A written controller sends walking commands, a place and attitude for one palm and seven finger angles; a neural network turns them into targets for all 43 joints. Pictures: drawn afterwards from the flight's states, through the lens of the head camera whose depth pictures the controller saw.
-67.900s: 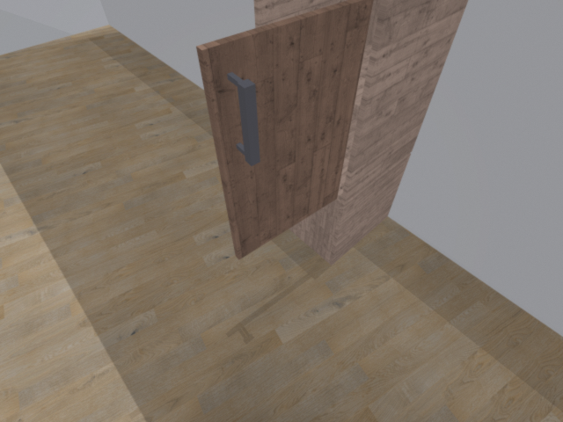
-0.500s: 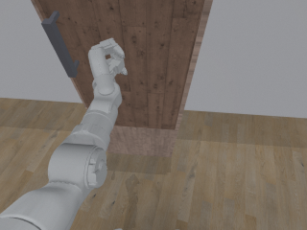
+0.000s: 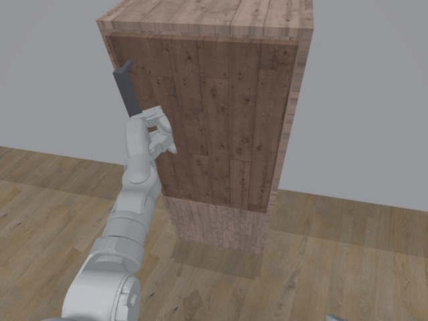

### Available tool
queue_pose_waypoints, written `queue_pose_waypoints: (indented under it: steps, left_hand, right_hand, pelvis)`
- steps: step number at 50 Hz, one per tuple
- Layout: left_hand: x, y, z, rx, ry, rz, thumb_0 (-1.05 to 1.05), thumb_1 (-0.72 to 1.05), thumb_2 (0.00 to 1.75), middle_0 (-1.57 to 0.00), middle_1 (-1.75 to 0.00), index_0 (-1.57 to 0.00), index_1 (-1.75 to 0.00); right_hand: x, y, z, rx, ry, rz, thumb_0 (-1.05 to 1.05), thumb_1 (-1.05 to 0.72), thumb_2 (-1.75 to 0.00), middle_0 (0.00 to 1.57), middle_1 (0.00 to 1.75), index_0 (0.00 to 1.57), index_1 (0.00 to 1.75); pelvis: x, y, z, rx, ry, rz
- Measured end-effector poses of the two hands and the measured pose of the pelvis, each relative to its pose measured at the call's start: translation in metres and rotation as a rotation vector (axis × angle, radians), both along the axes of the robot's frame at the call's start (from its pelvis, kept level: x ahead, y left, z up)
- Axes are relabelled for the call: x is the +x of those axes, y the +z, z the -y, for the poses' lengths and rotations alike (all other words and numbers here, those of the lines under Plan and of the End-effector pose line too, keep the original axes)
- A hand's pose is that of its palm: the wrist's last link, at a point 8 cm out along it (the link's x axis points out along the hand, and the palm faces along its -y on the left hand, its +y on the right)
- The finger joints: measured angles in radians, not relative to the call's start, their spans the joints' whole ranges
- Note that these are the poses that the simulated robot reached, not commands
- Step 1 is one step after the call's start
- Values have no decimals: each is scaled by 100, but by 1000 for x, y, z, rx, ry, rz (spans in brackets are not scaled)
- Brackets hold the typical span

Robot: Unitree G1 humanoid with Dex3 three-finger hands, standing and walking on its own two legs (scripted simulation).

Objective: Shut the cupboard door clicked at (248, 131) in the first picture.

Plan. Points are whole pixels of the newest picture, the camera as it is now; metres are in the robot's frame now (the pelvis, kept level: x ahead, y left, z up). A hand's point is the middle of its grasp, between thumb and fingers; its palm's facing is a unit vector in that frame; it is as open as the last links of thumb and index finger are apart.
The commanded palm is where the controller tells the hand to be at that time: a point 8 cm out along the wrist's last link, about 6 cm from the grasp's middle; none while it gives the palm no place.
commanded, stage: draw the hand back to the body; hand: left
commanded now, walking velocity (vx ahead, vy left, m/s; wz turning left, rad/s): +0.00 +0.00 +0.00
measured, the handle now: (135, 98) +0.57 +0.19 +0.13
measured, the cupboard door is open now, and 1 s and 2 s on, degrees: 0 0 0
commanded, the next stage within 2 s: step back with the hand held close in 1.32 s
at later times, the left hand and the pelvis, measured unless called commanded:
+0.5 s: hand (86, 207) +0.27 +0.19 +0.15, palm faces +0.17 -0.96 -0.23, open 3.2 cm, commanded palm +0.23 +0.24 +0.17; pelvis -0.02 +0.02 +0.02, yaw +0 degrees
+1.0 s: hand out of the picture +0.16 +0.32 +0.17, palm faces +0.46 -0.78 -0.42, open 6.5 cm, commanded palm +0.12 +0.35 +0.19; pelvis -0.02 +0.05 +0.02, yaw +0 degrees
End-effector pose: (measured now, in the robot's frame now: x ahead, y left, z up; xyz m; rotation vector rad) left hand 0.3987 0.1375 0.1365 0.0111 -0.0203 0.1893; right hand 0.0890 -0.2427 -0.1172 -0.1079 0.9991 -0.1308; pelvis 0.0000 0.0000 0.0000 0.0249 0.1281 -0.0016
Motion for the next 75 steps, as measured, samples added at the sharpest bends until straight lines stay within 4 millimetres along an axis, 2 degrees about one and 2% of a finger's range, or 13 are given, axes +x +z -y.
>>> queue_pose_waypoints:
  steps: [6, 13, 18, 22, 27, 35, 42, 50, 54, 63, 75]
  left_hand:
    - [-41, 4, -27, -3, -10, 7, 1, 90, 90, -130, -150, -130, -150]
    - [-83, 16, -49, -6, -29, 26, 1, 90, 90, -127, -148, -128, -148]
    - [-118, 22, -65, 147, -74, 66, 1, 90, 90, -119, -139, -120, -139]
    - [-145, 21, -87, 211, -63, 65, 1, 90, 90, -111, -129, -111, -129]
    - [-174, 24, -115, 252, -5, 70, 1, 89, 90, -98, -115, -99, -115]
    - [-210, 33, -152, 302, 89, 82, 1, 89, 90, -77, -92, -77, -92]
    - [-241, 40, -184, 374, 177, 66, 1, 89, 90, -58, -71, -58, -71]
    - [-279, 51, -216, 465, 296, 32, 1, 89, 90, -36, -47, -37, -47]
    - [-285, 50, -220, 454, 339, 34, 1, 89, 90, -28, -39, -29, -39]
    - [-272, 46, -208, 419, 299, 55, 1, 89, 90, -22, -32, -22, -32]
    - [-269, 53, -204, 455, 282, 52, 1, 89, 90, -21, -31, -21, -31]
  right_hand:
    - [11, 7, 0, -18, 12, 34, 1, -91, -90, 20, 30, 20, 30]
    - [43, 25, -12, -33, 43, 158, 1, -91, -90, 20, 30, 20, 30]
    - [64, 46, -28, -22, 59, 253, 1, -91, -90, 20, 30, 20, 30]
    - [72, 56, -42, -21, 84, 285, 1, -91, -90, 20, 30, 20, 30]
    - [73, 58, -58, -25, 119, 285, 1, -91, -90, 20, 30, 20, 30]
    - [64, 52, -72, -26, 130, 255, 1, -91, -90, 20, 30, 20, 30]
    - [59, 49, -73, -36, 115, 248, 1, -91, -90, 20, 30, 20, 30]
    - [65, 52, -70, -58, 115, 273, 1, -91, -90, 20, 30, 20, 30]
    - [72, 53, -70, -70, 137, 285, 1, -91, -90, 20, 30, 20, 30]
    - [82, 61, -75, -64, 146, 328, 1, -91, -90, 20, 30, 20, 30]
    - [77, 55, -66, -54, 127, 296, 1, -90, -90, 20, 30, 20, 30]
  pelvis:
    - [-4, 4, 0, -4, 8, 60]
    - [-12, 8, -6, -7, 11, 113]
    - [-17, 13, -11, -7, 3, 145]
    - [-21, 16, -16, -13, 2, 166]
    - [-24, 18, -24, -19, 6, 183]
    - [-24, 19, -35, -24, 7, 192]
    - [-20, 19, -41, -28, 2, 190]
    - [-16, 18, -46, -31, 7, 186]
    - [-17, 18, -47, -29, 17, 186]
    - [-15, 18, -44, -27, 14, 185]
    - [-13, 18, -38, -33, 13, 170]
